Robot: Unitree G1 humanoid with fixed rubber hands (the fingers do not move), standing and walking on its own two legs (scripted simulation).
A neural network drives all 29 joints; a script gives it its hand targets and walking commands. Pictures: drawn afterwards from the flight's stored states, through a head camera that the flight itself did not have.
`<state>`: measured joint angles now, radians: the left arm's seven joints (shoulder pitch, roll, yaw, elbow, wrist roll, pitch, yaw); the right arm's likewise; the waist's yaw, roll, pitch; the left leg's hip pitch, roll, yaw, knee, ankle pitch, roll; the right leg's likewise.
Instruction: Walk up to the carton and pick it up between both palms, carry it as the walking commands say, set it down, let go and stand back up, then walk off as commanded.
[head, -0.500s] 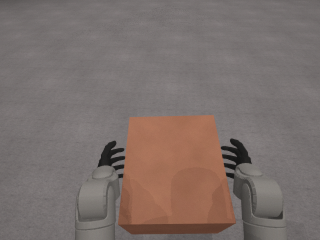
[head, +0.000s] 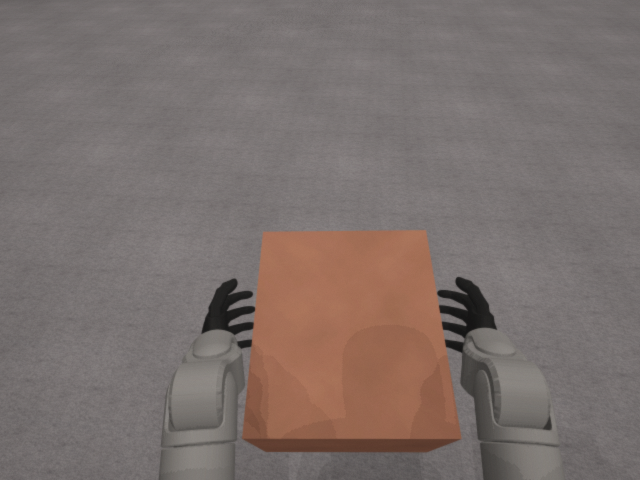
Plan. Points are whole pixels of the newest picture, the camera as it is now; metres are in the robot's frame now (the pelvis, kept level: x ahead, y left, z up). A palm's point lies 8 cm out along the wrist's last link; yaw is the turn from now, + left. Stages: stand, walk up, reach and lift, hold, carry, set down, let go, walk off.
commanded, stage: carry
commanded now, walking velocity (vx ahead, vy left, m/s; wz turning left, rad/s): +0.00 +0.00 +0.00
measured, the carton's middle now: (345, 342) +0.32 +0.00 -0.02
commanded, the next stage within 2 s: none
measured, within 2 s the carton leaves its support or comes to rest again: neither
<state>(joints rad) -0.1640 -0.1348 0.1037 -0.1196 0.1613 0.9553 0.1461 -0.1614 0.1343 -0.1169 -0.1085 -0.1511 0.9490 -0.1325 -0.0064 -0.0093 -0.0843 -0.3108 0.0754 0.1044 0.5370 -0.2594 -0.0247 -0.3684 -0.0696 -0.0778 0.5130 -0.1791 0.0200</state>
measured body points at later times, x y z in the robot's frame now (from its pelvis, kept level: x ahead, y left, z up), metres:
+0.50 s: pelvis +0.01 +0.00 +0.00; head +0.00 +0.00 +0.45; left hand +0.30 +0.16 +0.04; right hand +0.30 -0.16 +0.04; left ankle +0.01 +0.13 -0.73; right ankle +0.05 -0.13 -0.73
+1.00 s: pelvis +0.01 +0.00 +0.00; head +0.00 +0.01 +0.45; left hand +0.30 +0.16 +0.05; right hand +0.30 -0.15 +0.05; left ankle +0.01 +0.13 -0.73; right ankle +0.05 -0.13 -0.73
